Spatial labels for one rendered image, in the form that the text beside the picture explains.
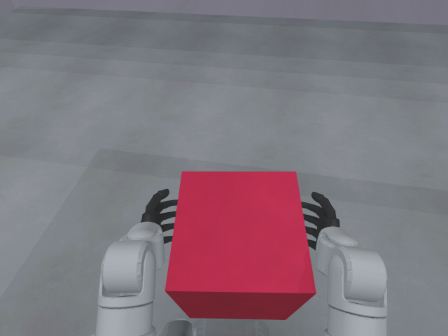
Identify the right robot hand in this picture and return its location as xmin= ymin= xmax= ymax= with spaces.
xmin=301 ymin=192 xmax=340 ymax=250

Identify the robot left thigh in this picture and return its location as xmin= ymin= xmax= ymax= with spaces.
xmin=156 ymin=320 xmax=198 ymax=336

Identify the carton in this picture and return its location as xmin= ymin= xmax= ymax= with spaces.
xmin=165 ymin=171 xmax=316 ymax=320

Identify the right robot forearm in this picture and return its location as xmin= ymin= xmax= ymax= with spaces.
xmin=315 ymin=227 xmax=387 ymax=336

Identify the left robot forearm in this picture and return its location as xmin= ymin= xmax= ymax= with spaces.
xmin=91 ymin=222 xmax=165 ymax=336

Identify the left robot hand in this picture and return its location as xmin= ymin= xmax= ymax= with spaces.
xmin=141 ymin=189 xmax=178 ymax=244

